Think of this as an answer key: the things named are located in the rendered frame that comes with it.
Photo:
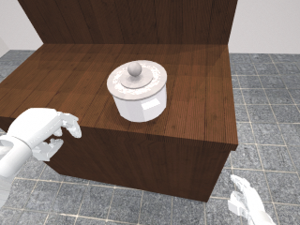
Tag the table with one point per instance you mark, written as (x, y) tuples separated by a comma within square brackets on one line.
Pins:
[(181, 152)]

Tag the lid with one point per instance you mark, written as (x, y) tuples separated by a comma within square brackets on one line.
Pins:
[(136, 88)]

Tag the robot right hand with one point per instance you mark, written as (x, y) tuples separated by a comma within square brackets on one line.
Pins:
[(241, 204)]

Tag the robot left hand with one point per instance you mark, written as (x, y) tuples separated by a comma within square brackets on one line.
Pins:
[(35, 125)]

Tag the knob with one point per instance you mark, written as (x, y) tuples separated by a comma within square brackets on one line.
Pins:
[(134, 69)]

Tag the pot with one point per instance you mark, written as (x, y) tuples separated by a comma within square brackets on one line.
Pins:
[(143, 110)]

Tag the robot left forearm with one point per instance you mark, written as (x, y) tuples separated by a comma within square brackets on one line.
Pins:
[(14, 152)]

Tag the robot right forearm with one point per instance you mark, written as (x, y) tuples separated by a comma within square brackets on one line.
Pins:
[(259, 217)]

